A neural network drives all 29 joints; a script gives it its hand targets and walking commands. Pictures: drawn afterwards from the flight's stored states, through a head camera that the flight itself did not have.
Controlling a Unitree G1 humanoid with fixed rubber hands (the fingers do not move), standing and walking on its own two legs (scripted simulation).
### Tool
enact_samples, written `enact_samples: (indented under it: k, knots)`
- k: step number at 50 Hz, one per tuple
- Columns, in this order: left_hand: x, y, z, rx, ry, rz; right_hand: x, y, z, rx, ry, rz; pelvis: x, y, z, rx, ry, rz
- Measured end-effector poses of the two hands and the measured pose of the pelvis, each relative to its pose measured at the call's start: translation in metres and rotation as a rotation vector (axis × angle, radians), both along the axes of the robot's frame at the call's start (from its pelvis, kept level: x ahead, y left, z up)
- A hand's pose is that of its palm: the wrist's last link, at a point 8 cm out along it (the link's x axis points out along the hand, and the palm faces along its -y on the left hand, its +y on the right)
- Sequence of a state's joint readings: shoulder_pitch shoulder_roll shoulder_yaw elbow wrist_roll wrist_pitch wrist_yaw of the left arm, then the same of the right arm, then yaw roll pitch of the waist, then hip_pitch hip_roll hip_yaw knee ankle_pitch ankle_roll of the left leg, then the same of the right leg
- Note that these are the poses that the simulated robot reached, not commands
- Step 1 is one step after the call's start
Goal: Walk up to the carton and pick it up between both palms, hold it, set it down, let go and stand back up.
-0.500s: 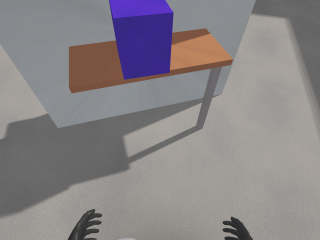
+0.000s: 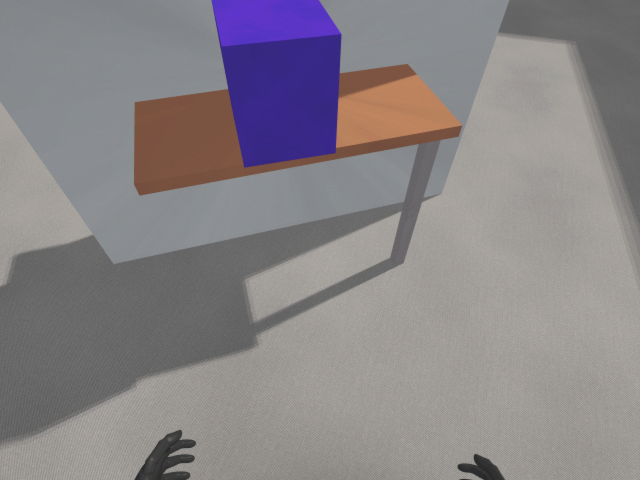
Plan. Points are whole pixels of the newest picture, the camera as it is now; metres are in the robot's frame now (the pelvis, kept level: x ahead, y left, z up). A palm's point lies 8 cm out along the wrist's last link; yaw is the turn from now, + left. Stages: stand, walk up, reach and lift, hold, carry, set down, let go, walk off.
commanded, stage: stand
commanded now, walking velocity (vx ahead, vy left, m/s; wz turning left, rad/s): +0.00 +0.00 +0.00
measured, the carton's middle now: (276, 77) +0.91 +0.13 +0.02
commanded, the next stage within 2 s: none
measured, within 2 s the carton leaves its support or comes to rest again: neither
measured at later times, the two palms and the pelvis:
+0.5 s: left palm out of the picture +0.10 +0.23 -0.11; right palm out of the picture +0.08 -0.23 -0.12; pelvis +0.01 +0.00 +0.01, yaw +0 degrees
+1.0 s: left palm out of the picture +0.04 +0.22 -0.12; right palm out of the picture +0.02 -0.23 -0.13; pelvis +0.01 -0.01 +0.02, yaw +0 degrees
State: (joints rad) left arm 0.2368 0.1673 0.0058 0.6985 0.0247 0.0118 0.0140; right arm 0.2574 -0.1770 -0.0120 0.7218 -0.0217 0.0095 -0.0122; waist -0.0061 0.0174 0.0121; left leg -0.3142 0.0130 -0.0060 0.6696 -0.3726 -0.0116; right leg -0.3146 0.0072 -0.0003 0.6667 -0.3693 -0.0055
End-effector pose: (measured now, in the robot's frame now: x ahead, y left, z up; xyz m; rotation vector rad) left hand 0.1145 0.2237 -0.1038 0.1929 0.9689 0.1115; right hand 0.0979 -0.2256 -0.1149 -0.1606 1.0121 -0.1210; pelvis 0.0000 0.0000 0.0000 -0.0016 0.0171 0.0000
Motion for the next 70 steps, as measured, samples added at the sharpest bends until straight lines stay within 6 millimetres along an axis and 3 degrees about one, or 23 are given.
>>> enact_samples:
  k: [26, 45, 70]
  knots:
    - [-0.02, 0.002, -0.007, 0.01, 0.095, 0.05, -0.02, -0.007, -0.007, -0.008, 0.102, -0.04, 0.007, -0.005, 0.006, 0.002, -0.018, 0.002]
    - [-0.066, -0.001, -0.014, 0.003, 0.249, 0.095, -0.062, -0.01, -0.012, -0.006, 0.257, -0.082, 0.007, -0.006, 0.014, 0.001, -0.042, 0.001]
    - [-0.118, -0.02, -0.023, -0.045, 0.422, 0.115, -0.111, 0.011, -0.017, 0.037, 0.419, -0.108, 0.006, -0.005, 0.019, -0.001, -0.054, -0.002]
